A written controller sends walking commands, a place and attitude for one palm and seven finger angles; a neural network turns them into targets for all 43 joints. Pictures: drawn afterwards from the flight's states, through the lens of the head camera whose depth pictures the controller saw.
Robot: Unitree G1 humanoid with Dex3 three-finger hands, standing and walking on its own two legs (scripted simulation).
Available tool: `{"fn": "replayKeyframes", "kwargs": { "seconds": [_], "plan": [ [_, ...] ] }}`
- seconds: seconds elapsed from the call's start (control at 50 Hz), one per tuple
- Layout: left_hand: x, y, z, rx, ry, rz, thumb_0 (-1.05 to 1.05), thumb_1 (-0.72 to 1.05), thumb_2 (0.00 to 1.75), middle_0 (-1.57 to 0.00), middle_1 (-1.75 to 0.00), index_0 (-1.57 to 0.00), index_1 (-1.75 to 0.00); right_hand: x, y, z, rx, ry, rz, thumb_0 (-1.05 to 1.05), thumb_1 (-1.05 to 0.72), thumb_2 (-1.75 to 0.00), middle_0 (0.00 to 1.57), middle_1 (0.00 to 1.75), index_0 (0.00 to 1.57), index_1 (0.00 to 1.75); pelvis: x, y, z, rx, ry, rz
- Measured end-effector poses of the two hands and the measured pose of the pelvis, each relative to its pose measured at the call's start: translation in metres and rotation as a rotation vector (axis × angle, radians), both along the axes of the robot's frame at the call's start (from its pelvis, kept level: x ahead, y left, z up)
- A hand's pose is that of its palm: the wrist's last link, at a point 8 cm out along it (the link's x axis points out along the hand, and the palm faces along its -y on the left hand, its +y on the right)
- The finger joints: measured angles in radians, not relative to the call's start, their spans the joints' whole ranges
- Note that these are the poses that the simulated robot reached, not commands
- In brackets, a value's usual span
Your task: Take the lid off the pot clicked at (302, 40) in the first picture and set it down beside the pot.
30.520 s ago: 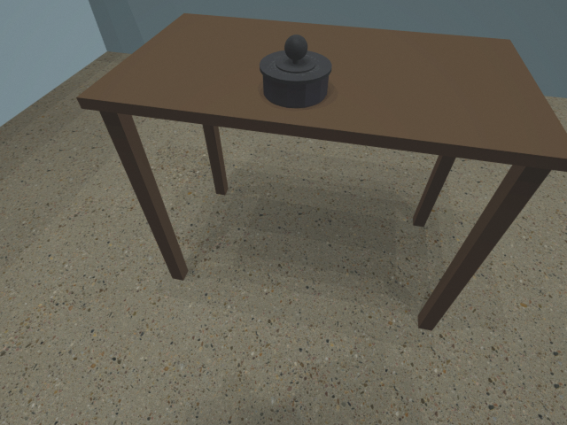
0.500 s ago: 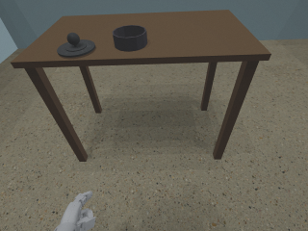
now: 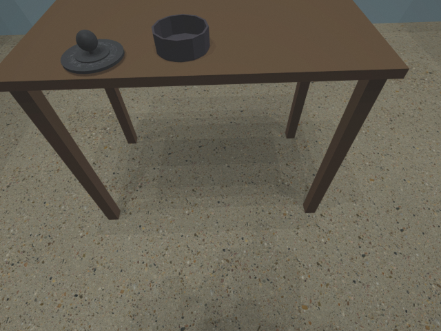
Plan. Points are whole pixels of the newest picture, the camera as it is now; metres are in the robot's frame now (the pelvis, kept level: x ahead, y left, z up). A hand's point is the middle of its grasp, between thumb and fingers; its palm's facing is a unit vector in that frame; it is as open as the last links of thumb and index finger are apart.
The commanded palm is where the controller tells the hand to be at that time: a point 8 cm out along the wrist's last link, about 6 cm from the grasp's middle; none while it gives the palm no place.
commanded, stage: let the arm hang, fingers relaxed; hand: left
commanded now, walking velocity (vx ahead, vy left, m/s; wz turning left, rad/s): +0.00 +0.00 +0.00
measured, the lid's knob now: (86, 40) +0.77 +0.37 +0.13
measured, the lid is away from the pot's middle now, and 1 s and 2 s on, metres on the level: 0.25 0.25 0.25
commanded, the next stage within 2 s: look to check the result in 0.44 s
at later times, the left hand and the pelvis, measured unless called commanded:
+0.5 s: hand out of the picture +0.04 +0.17 -0.17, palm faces +0.01 -0.97 -0.23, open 7.3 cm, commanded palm none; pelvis -0.01 -0.01 +0.00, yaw -1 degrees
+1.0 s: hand out of the picture -0.03 +0.15 -0.17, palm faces +0.00 -0.98 -0.19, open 7.3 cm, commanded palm none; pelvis -0.03 -0.01 +0.01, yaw -2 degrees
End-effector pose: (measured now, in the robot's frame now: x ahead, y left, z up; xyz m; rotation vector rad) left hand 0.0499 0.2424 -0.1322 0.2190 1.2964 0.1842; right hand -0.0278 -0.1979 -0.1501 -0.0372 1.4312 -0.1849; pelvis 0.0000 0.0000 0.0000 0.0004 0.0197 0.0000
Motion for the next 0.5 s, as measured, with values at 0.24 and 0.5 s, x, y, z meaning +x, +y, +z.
{"fn": "replayKeyframes", "kwargs": {
  "seconds": [0.24,0.5],
  "plan": [
    [0.033,-0.036,-0.003,-0.08,-0.081,-0.033,0.0,0.91,0.9,-0.2,-0.3,-0.2,-0.3,0.013,-0.015,0.002,-0.042,-0.05,-0.021,0.01,-0.93,-0.9,0.19,0.3,0.2,0.3,0.001,-0.002,0.001,0.005,-0.033,-0.02],
    [-0.019,-0.027,-0.003,-0.037,0.032,0.001,0.0,0.92,0.9,-0.2,-0.3,-0.2,-0.3,-0.014,-0.017,0.003,-0.021,0.011,-0.036,0.0,-0.91,-0.9,0.19,0.3,0.2,0.3,-0.007,-0.012,0.004,-0.001,-0.043,-0.024]
  ]
}}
